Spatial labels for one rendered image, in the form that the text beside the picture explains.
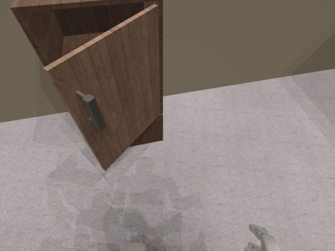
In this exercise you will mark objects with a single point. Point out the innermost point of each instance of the handle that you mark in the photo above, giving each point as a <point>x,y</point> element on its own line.
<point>93,109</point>

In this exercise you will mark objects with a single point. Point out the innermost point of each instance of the right robot hand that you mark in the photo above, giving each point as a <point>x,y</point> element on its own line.
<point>268,242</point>

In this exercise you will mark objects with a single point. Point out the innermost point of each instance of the cupboard door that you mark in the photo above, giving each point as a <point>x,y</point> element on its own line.
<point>120,68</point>

